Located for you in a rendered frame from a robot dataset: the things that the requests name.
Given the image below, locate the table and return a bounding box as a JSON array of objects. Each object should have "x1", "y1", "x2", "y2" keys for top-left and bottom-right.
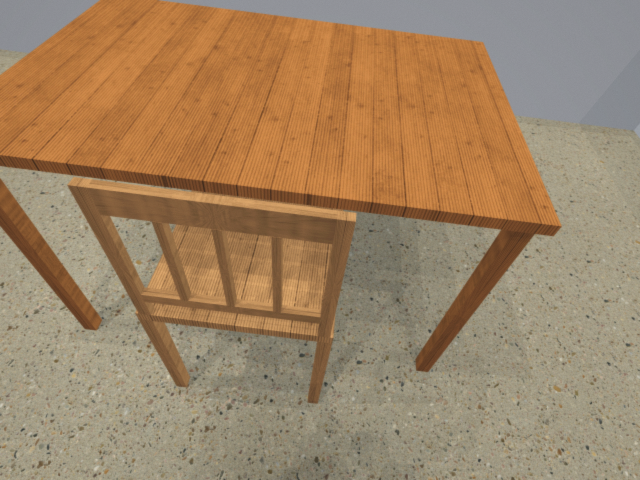
[{"x1": 0, "y1": 0, "x2": 562, "y2": 372}]

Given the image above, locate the chair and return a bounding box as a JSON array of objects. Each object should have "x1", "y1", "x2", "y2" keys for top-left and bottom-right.
[{"x1": 67, "y1": 177, "x2": 356, "y2": 404}]

